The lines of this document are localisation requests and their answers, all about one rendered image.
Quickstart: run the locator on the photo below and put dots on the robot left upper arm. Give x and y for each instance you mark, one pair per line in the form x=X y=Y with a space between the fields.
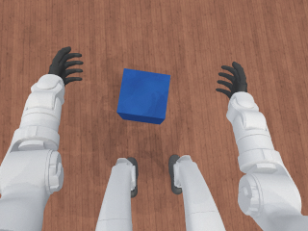
x=27 y=180

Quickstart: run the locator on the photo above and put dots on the left robot forearm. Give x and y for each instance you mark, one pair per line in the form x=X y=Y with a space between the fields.
x=39 y=126

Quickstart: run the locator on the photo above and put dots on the right robot hand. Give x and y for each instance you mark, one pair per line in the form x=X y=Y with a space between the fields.
x=239 y=83

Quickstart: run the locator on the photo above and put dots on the right robot forearm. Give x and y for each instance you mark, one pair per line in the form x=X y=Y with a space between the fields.
x=252 y=136

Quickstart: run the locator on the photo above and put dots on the carton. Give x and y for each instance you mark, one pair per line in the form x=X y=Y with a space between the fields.
x=143 y=96

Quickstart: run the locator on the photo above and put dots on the robot right upper arm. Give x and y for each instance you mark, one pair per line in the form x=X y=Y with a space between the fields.
x=272 y=200

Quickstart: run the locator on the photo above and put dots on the left robot hand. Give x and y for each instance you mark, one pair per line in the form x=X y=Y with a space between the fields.
x=59 y=65

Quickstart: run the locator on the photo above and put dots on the right robot foot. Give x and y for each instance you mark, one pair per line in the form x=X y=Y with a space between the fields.
x=171 y=162

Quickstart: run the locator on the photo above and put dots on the robot left thigh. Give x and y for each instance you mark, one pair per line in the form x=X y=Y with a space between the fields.
x=116 y=213

